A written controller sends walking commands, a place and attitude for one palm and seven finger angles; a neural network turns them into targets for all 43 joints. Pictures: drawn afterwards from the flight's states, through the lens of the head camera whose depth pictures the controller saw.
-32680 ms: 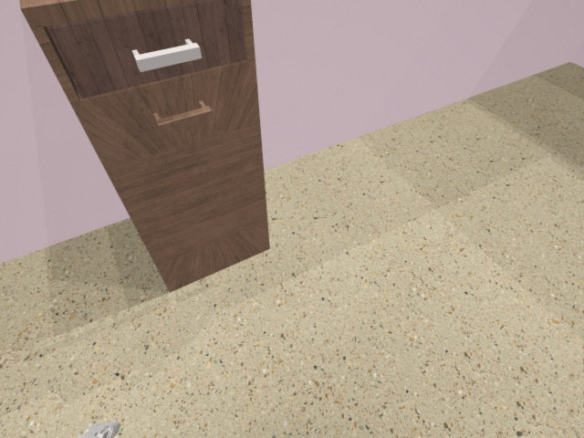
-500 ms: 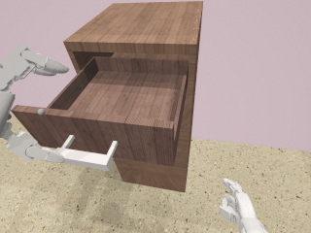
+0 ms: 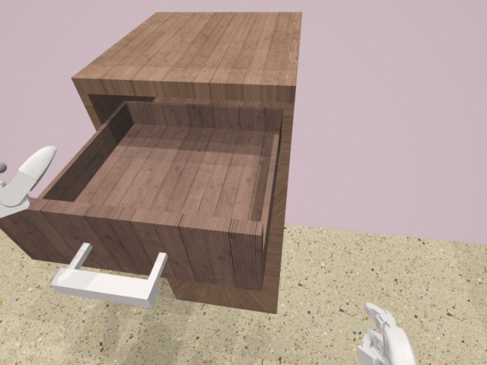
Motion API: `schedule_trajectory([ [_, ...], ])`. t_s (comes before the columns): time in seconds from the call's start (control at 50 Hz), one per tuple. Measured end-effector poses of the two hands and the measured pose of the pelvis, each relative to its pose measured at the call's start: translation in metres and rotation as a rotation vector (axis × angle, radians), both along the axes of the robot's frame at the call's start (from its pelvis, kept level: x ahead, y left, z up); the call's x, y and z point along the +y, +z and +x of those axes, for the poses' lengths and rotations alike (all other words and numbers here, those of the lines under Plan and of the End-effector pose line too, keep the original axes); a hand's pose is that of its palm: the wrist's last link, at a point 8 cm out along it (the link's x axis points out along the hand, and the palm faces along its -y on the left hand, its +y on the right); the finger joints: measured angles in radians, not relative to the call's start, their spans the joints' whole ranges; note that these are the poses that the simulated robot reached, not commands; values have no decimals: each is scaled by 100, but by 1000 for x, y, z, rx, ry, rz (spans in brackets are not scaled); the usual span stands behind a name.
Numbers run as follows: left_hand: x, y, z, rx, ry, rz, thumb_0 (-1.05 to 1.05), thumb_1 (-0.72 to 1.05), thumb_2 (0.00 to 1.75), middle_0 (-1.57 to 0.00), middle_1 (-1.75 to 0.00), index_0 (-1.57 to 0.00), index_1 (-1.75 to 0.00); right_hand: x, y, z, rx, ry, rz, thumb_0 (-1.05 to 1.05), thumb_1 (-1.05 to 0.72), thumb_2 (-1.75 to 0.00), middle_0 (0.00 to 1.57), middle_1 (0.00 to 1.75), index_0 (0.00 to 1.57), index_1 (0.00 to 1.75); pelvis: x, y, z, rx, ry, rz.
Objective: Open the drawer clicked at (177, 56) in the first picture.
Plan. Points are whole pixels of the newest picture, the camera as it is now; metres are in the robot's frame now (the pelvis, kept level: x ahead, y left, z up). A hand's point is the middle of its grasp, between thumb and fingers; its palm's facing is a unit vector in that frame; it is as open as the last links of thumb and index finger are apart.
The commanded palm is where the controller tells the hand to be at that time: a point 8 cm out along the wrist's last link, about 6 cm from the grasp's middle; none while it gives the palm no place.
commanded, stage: draw the hand back to the body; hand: left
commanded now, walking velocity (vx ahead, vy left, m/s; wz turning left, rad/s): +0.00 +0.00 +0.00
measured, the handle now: (114, 271) +0.20 +0.20 +0.12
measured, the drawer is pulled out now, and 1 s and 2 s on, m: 0.30 0.30 0.30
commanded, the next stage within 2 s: step back with the hand held close in 0.38 s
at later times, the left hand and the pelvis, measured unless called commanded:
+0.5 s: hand out of the picture +0.17 +0.23 +0.32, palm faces +0.58 -0.76 -0.30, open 7.4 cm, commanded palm +0.12 +0.27 +0.31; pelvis -0.01 -0.01 +0.00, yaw +0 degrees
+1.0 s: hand out of the picture +0.11 +0.25 +0.31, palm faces +0.59 -0.71 -0.38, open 7.4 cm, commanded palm +0.05 +0.30 +0.31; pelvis -0.08 +0.02 -0.02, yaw -1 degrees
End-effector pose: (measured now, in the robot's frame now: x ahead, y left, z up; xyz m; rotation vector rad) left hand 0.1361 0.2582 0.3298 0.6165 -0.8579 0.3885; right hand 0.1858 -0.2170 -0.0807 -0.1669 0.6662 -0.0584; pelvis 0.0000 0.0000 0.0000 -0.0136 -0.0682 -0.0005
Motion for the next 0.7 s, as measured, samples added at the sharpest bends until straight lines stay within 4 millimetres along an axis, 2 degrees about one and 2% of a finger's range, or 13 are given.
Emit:
schedule_trajectory([
  [0.1, 12, -13, 6, 66, 54, -64, 0, 45, 71, -25, -58, -25, -58, 7, 1, 10, 1, 26, 22, 1, -91, -90, 20, 30, 20, 30, -3, 0, 1, 10, 2, 2],
  [0.2, 3, -23, 1, 98, 41, -90, 0, 62, 79, -23, -47, -23, -47, 9, 2, 13, -4, 50, 14, 1, -91, -90, 20, 30, 20, 30, -5, 0, 2, 11, 4, 1],
  [0.28, -6, -17, -8, 62, 23, -61, 0, 74, 84, -23, -39, -23, -39, 7, 4, 12, -12, 54, 6, 1, -91, -90, 20, 30, 20, 30, -7, 0, 1, 5, 8, 1],
  [0.36, -4, -6, -13, 10, 35, -41, 0, 82, 87, -22, -35, -22, -34, 4, 4, 8, -11, 47, 9, 1, -91, -90, 20, 30, 20, 30, -9, 0, -2, -5, 12, 1],
  [0.42, 2, -4, -12, 4, 53, -58, 0, 85, 89, -22, -33, -22, -32, 2, 2, 2, -3, 39, 15, 1, -91, -90, 20, 30, 20, 30, -11, 0, -6, -9, 12, 3],
  [0.52, 3, -14, -8, 55, 57, -89, 0, 88, 90, -21, -31, -22, -31, -5, 0, -10, 11, 23, 19, 1, -91, -90, 20, 30, 20, 30, -13, 0, -13, -3, 5, 3],
  [0.7, -9, -14, -15, 54, -20, 95, 1, 89, 90, -22, -30, -22, -30, -25, 0, -47, 62, -76, -32, 1, -91, -90, 20, 30, 20, 30, -2, -4, -34, 80, 2, -14],
])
